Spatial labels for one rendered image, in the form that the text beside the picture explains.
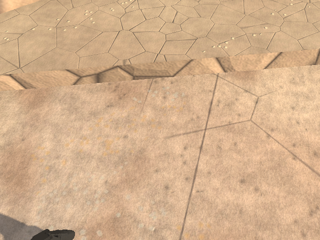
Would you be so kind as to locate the robot left hand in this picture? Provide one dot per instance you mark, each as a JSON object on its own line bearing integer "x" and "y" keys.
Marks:
{"x": 55, "y": 235}

